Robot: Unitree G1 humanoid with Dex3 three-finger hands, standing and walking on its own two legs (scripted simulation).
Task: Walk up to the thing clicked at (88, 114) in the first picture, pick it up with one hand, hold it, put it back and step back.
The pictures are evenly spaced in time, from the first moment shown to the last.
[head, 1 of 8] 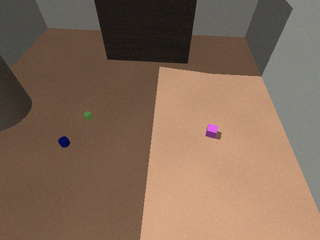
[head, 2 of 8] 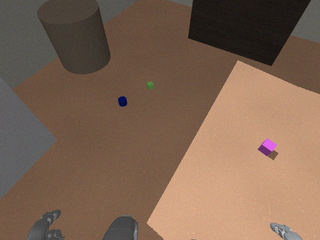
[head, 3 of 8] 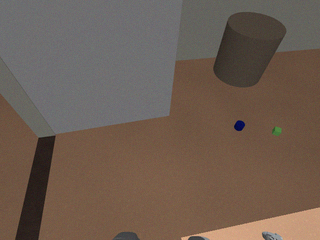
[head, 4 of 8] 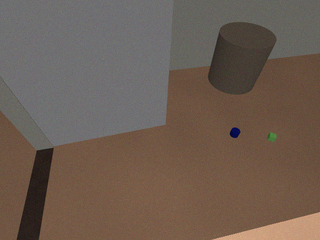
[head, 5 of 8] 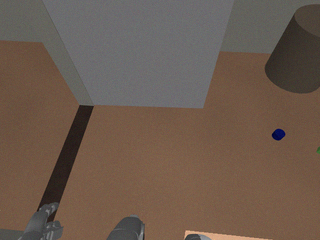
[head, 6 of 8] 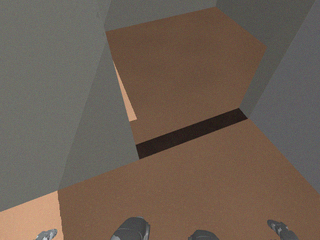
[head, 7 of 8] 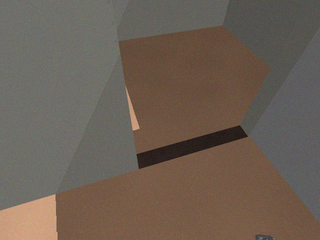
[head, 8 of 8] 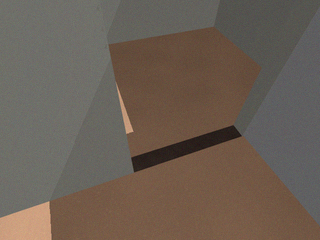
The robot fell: no
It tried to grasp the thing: no
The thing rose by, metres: 0.00
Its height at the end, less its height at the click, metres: +0.00
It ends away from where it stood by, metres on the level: 0.00
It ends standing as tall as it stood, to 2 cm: yes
